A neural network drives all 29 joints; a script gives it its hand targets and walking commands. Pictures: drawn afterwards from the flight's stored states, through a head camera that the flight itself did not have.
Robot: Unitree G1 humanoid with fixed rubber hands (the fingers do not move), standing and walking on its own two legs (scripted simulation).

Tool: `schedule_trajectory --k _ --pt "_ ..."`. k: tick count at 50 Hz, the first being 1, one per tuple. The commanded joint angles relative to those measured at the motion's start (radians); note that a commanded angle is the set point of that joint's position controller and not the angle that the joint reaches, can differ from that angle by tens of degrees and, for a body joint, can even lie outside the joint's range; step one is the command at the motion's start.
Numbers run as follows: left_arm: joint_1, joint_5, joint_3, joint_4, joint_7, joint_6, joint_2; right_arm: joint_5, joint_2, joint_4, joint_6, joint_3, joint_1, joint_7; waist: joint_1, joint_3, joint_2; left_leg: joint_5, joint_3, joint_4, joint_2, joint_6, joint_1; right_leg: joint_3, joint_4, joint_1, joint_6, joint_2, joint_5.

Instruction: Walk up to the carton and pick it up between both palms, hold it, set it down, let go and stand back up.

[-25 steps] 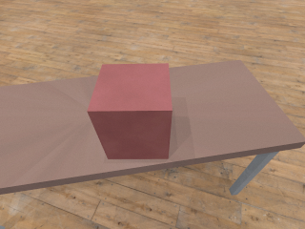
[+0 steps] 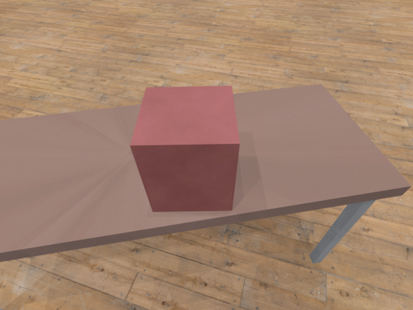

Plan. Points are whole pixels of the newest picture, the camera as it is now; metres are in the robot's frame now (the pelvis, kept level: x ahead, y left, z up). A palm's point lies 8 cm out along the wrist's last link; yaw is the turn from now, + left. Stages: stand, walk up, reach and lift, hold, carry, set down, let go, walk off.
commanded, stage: walk up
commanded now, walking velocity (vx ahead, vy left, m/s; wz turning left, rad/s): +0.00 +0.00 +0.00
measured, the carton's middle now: (190, 151) +0.49 +0.07 +0.01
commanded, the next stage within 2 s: none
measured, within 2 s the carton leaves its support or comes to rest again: neither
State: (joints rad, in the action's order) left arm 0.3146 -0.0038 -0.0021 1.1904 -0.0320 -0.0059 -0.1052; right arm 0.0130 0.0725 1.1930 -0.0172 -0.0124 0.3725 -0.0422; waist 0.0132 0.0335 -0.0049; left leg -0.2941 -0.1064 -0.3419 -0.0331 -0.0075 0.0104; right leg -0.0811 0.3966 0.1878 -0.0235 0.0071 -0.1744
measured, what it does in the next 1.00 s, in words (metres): steps to the left: left foot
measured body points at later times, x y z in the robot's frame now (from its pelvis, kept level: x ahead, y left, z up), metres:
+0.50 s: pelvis +0.00 +0.02 +0.00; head +0.00 +0.01 +0.45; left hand -0.04 +0.21 -0.17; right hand -0.05 -0.17 -0.17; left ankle -0.07 +0.11 -0.74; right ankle +0.03 -0.10 -0.74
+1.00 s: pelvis +0.05 +0.10 -0.01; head +0.05 +0.11 +0.44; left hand +0.00 +0.33 -0.17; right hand +0.01 -0.10 -0.17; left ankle +0.03 +0.23 -0.74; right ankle +0.04 -0.04 -0.72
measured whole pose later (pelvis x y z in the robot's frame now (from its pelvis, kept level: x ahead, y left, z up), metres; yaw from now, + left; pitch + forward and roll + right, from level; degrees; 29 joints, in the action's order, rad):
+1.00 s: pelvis +0.05 +0.10 -0.01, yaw +2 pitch +0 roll +1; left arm 0.36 -0.02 0.03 1.15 -0.03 0.03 -0.17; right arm 0.03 0.09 1.07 -0.02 0.02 0.40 -0.03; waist -0.01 -0.02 0.02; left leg -0.30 -0.07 -0.53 -0.04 -0.01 0.23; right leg -0.04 0.79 0.35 0.04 0.09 -0.46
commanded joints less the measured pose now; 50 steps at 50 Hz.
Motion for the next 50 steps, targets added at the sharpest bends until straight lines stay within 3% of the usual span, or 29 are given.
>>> schedule_trajectory --k 1,3,4,11,15,17,18,19,25,28,29,30,31,32,33,34,35,37,38,39,41,42,43,44,45,46,47,49,50 --pt "0.083 -0.003 0.007 -0.002 -0.006 -0.001 -0.056 0.006 0.054 -0.009 -0.008 0.009 0.109 -0.001 -0.007 0.088 -0.010 0.110 0.082 0.097 -0.098 0.029 0.156 0.104 -0.056 -0.040 -0.006 0.100 0.084" --pt "0.092 -0.001 0.006 0.004 -0.008 0.000 -0.056 -0.001 0.065 -0.004 -0.007 0.011 0.097 -0.004 0.001 0.126 -0.022 0.071 0.083 0.098 -0.088 0.037 0.178 0.099 -0.060 -0.013 -0.002 0.103 0.080" --pt "0.082 0.002 0.011 -0.002 -0.008 -0.004 -0.080 -0.005 0.050 -0.004 -0.009 0.007 0.107 -0.003 0.001 0.110 0.021 0.125 0.101 0.088 -0.094 0.031 0.174 0.112 -0.051 -0.044 0.003 0.101 0.114" --pt "0.090 0.000 0.001 -0.005 -0.006 -0.001 -0.057 -0.004 0.033 -0.015 -0.012 0.006 0.110 0.001 0.008 0.119 -0.052 0.106 0.091 0.085 -0.084 0.035 0.197 0.110 -0.043 -0.020 -0.004 0.108 0.085" --pt "0.097 0.002 -0.006 0.001 -0.006 -0.010 -0.051 -0.009 0.065 -0.004 -0.015 0.013 0.118 -0.002 -0.007 0.093 0.035 0.161 0.093 0.067 -0.087 0.037 0.145 0.103 -0.047 0.006 0.003 0.109 0.132" --pt "0.089 0.002 -0.002 -0.003 -0.006 -0.012 -0.049 -0.004 0.065 0.004 -0.015 0.014 0.127 -0.003 -0.004 0.075 -0.039 0.160 0.088 0.078 -0.083 0.030 0.140 0.106 -0.032 -0.027 0.000 0.109 0.135" --pt "0.088 -0.003 -0.001 0.005 -0.007 -0.014 -0.055 -0.001 0.065 0.001 -0.017 0.013 0.122 -0.003 -0.009 0.093 -0.009 0.216 0.095 0.073 -0.096 0.034 0.123 0.102 -0.035 0.005 0.001 0.113 0.169" --pt "0.086 0.004 -0.001 0.005 -0.008 -0.017 -0.051 -0.001 0.049 -0.008 -0.017 0.011 0.120 -0.004 -0.007 0.077 -0.030 0.241 0.099 0.069 -0.099 0.046 0.120 0.106 -0.036 -0.014 -0.002 0.109 0.161" --pt "0.089 0.000 -0.001 0.016 -0.007 -0.012 -0.033 -0.003 0.065 -0.014 -0.018 0.016 0.112 -0.003 -0.002 0.096 0.019 0.245 0.098 0.054 -0.095 0.034 0.137 0.100 -0.022 -0.009 0.006 0.112 0.200" --pt "0.093 -0.002 0.000 0.016 -0.012 -0.014 -0.047 -0.008 0.059 -0.001 -0.017 0.021 0.125 -0.003 -0.002 0.114 -0.037 0.182 0.089 0.074 -0.086 0.032 0.138 0.096 -0.027 -0.010 0.005 0.110 0.122" --pt "0.183 -0.016 0.045 -0.001 -0.010 -0.010 -0.155 -0.002 0.151 0.004 0.001 0.060 0.193 0.006 0.037 -0.009 -0.133 -0.368 0.049 -0.021 -0.032 0.045 0.265 0.197 -0.012 -0.148 -0.027 0.186 -0.415" --pt "0.210 -0.017 0.069 -0.001 -0.010 0.007 -0.212 0.007 0.142 -0.022 0.016 0.062 0.129 0.010 0.070 0.100 -0.039 -0.463 0.017 -0.113 -0.020 0.032 0.452 0.322 -0.082 -0.112 -0.055 0.252 -0.669" --pt "0.258 -0.022 0.083 0.006 -0.014 0.019 -0.240 0.018 0.104 -0.071 0.024 0.062 0.065 0.021 0.084 0.155 0.106 -0.394 -0.026 -0.275 0.021 0.025 0.517 0.485 -0.212 -0.047 -0.096 0.361 -0.832" --pt "0.276 -0.017 0.087 0.010 -0.014 0.020 -0.242 0.026 0.050 -0.107 0.021 0.050 0.034 0.030 0.096 0.188 0.263 -0.281 0.003 -0.446 0.000 0.025 0.572 0.635 -0.306 -0.002 -0.150 0.452 -0.847" --pt "0.259 -0.023 0.088 0.002 -0.020 0.014 -0.201 0.035 0.037 -0.126 0.015 0.051 -0.012 0.037 0.110 0.214 0.249 -0.204 0.057 -0.532 -0.045 0.017 0.566 0.605 -0.319 0.057 -0.165 0.477 -0.680" --pt "0.239 -0.028 0.086 -0.014 -0.025 0.009 -0.176 0.041 0.078 -0.143 0.011 0.069 -0.026 0.048 0.093 0.159 0.146 -0.157 0.082 -0.591 -0.050 0.006 0.549 0.570 -0.309 0.065 -0.155 0.443 -0.589" --pt "0.215 -0.030 0.083 -0.018 -0.026 0.001 -0.178 0.037 0.074 -0.153 0.006 0.074 -0.039 0.054 0.075 0.123 0.069 -0.134 0.089 -0.611 -0.050 -0.001 0.501 0.468 -0.302 0.108 -0.128 0.404 -0.504" --pt "0.046 -0.031 0.089 -0.065 -0.024 -0.007 -0.209 0.026 0.051 -0.157 0.001 0.076 0.085 0.062 -0.034 0.066 0.158 -0.105 0.106 -0.561 -0.061 -0.010 0.315 0.326 -0.294 0.266 -0.055 0.350 -0.426" --pt "-0.022 -0.027 0.082 -0.087 -0.020 -0.011 -0.200 0.014 0.038 -0.141 -0.001 0.075 0.139 0.058 -0.066 0.084 0.167 -0.098 0.076 -0.485 -0.048 -0.014 0.241 0.216 -0.270 0.336 -0.034 0.304 -0.379" --pt "-0.060 -0.033 0.085 -0.100 -0.016 -0.010 -0.199 0.014 0.019 -0.123 0.000 0.069 0.192 0.051 -0.078 0.076 0.245 -0.085 0.040 -0.344 -0.030 -0.016 0.160 0.147 -0.220 0.354 -0.014 0.244 -0.345" --pt "-0.048 -0.019 0.070 -0.076 -0.014 -0.004 -0.129 0.018 0.038 -0.074 -0.016 0.073 0.299 0.037 -0.126 0.055 0.149 0.088 -0.060 -0.166 0.048 -0.041 0.004 -0.003 0.045 0.381 0.007 0.084 -0.379" --pt "0.019 -0.014 0.061 -0.051 -0.012 0.001 -0.089 0.014 0.088 -0.067 -0.024 0.083 0.337 0.032 -0.117 0.056 -0.029 0.009 -0.037 -0.091 0.028 -0.046 0.015 -0.062 0.220 0.381 0.010 0.033 -0.403" --pt "0.124 -0.016 0.037 -0.048 -0.008 0.003 -0.030 0.021 0.136 -0.091 -0.026 0.082 0.284 0.024 -0.072 0.056 -0.197 -0.222 0.229 0.053 -0.139 -0.015 0.098 -0.056 0.339 0.393 0.031 0.029 -0.419" --pt "0.156 -0.017 0.017 -0.057 0.002 0.017 0.021 0.017 0.187 -0.144 -0.027 0.079 0.231 0.015 -0.035 0.103 -0.289 -0.359 0.470 0.229 -0.338 0.029 0.264 -0.006 0.464 0.366 0.050 0.037 -0.450" --pt "0.133 -0.020 0.017 -0.079 0.010 0.030 0.012 0.005 0.221 -0.162 -0.019 0.078 0.112 0.007 -0.002 0.164 -0.277 -0.260 0.474 0.261 -0.352 0.106 0.430 0.071 0.478 0.293 0.048 0.077 -0.391" --pt "0.123 -0.013 0.019 -0.090 0.014 0.030 -0.027 0.002 0.217 -0.190 -0.017 0.075 0.005 0.004 0.019 0.194 -0.303 -0.102 0.444 0.234 -0.319 0.139 0.492 0.071 0.495 0.236 0.058 0.095 -0.347" --pt "0.100 -0.019 0.024 -0.076 0.012 0.029 -0.053 0.012 0.179 -0.185 -0.021 0.058 -0.018 0.007 0.010 0.175 -0.216 0.091 0.354 0.177 -0.259 0.136 0.478 0.037 0.457 0.163 0.063 0.088 -0.308" --pt "0.181 -0.003 0.022 -0.053 0.006 0.015 -0.061 0.016 0.164 -0.185 -0.032 0.046 -0.018 0.005 0.055 0.065 -0.137 0.561 0.170 0.021 -0.199 0.122 0.292 0.015 0.376 0.141 0.057 0.059 -0.248" --pt "0.195 -0.004 0.014 -0.041 0.002 0.011 -0.025 0.019 0.166 -0.181 -0.039 0.040 -0.011 0.008 0.049 0.031 -0.133 0.608 0.132 -0.009 -0.197 0.117 0.226 -0.010 0.297 0.128 0.047 0.059 -0.217"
